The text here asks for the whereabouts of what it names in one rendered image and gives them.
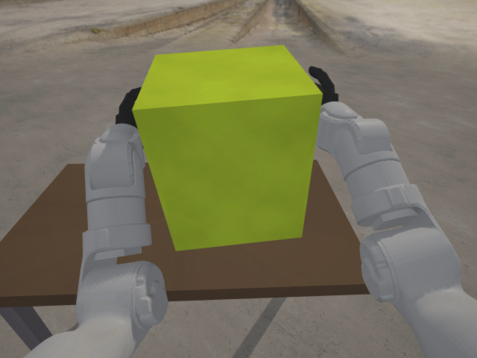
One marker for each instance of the robot left hand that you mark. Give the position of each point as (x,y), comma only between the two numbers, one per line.
(125,115)

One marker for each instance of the table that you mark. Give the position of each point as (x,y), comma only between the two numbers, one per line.
(41,256)

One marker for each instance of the left robot forearm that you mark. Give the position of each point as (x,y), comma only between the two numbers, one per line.
(115,193)

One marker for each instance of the left robot upper arm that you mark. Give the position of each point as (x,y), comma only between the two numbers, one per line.
(117,306)

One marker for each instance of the carton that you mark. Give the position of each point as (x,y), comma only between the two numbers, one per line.
(229,136)

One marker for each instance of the right robot upper arm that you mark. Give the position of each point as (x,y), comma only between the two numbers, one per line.
(414,269)

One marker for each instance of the right robot forearm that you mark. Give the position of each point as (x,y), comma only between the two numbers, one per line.
(382,195)

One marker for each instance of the robot right hand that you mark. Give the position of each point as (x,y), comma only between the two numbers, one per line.
(327,87)

